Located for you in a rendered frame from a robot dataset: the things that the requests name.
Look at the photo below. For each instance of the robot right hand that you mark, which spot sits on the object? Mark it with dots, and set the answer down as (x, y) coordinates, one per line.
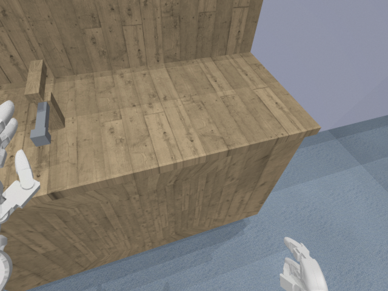
(306, 276)

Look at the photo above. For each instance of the robot left forearm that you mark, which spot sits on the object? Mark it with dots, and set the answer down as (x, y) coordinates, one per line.
(6, 265)

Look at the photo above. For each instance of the tap lever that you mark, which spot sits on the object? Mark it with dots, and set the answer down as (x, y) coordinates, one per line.
(40, 135)

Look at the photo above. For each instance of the counter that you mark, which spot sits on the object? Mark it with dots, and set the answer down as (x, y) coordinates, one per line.
(163, 125)

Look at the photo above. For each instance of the robot left hand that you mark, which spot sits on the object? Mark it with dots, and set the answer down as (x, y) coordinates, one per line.
(20, 192)

